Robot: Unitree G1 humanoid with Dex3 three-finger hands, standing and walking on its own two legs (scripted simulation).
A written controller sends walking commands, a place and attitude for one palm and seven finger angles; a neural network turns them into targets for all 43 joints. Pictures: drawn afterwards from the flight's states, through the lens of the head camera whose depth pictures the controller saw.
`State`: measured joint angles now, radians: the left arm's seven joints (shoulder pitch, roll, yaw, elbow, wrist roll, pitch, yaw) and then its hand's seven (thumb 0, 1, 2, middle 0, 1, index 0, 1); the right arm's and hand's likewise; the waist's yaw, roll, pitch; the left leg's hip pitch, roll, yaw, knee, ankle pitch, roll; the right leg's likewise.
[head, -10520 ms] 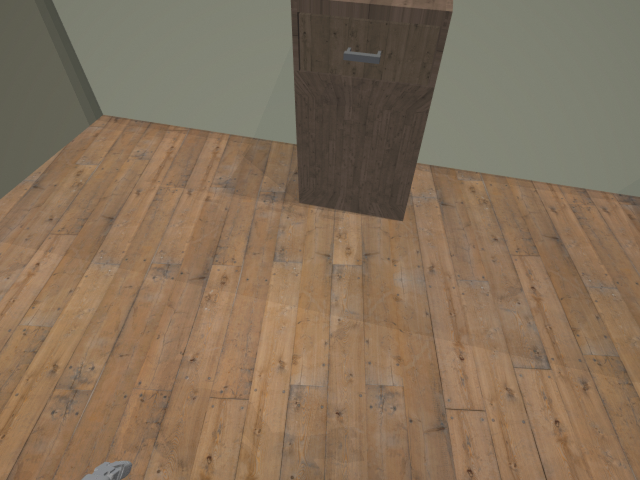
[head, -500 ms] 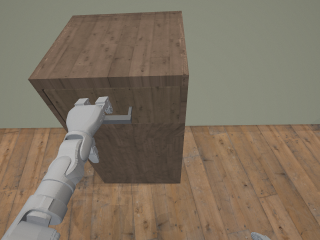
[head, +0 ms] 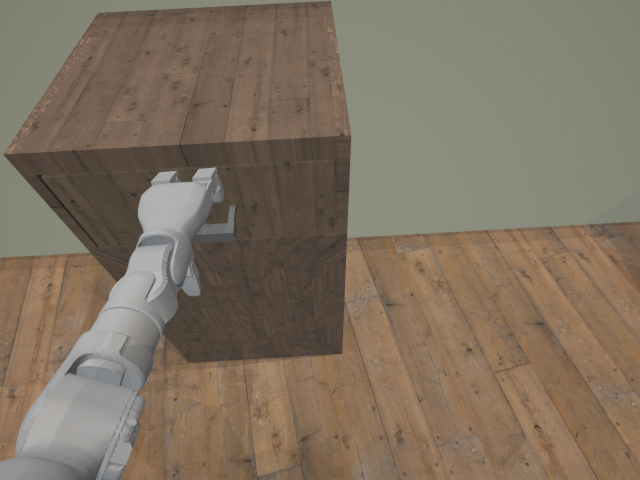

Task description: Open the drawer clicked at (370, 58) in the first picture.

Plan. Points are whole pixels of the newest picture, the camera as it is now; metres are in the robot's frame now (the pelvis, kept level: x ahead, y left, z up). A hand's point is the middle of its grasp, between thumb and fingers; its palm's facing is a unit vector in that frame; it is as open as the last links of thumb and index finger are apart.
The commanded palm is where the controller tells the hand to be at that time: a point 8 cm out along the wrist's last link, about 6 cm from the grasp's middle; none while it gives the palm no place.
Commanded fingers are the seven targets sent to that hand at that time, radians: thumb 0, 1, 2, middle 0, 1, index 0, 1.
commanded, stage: move the hooked fingers above the handle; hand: left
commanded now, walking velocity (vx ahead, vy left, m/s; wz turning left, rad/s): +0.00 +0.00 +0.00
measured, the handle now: (201, 223) +0.51 +0.20 -0.02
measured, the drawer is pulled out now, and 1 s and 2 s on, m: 0.00 0.00 0.00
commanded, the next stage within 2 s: lower the fingers behind the handle in 1.50 s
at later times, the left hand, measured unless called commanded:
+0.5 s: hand (187, 231) +0.45 +0.19 +0.04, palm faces -0.04 -0.05 -1.00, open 13.8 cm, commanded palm +0.42 +0.20 +0.10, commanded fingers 0.00 -0.50 0.30 -0.30 -1.20 -0.30 -1.20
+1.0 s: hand (202, 221) +0.47 +0.18 +0.03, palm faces -0.03 -0.05 -1.00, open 13.8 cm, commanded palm +0.44 +0.19 +0.09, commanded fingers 0.00 -0.50 0.30 -0.30 -1.20 -0.30 -1.20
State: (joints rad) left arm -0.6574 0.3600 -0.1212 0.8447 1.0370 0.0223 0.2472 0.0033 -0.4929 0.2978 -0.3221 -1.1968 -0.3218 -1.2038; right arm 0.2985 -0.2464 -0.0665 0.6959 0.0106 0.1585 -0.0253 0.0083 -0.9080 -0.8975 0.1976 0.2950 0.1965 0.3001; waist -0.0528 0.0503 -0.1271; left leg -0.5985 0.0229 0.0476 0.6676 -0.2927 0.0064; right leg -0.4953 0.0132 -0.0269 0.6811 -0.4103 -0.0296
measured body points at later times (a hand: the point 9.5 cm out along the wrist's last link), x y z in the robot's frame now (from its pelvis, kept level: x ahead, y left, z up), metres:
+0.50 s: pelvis +0.00 +0.01 +0.00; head +0.06 -0.01 +0.45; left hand +0.44 +0.19 +0.09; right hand +0.04 -0.26 -0.14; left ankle +0.01 +0.12 -0.72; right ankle -0.05 -0.10 -0.72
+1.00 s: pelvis +0.00 +0.01 -0.01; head +0.06 +0.00 +0.44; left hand +0.46 +0.18 +0.09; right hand +0.03 -0.26 -0.14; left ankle +0.01 +0.12 -0.72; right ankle -0.05 -0.10 -0.72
